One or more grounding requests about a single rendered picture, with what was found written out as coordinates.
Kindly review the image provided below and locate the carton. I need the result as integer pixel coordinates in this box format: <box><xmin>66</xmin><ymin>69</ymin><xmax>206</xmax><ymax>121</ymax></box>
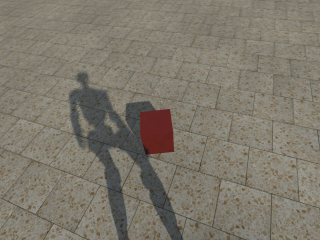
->
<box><xmin>140</xmin><ymin>109</ymin><xmax>174</xmax><ymax>155</ymax></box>

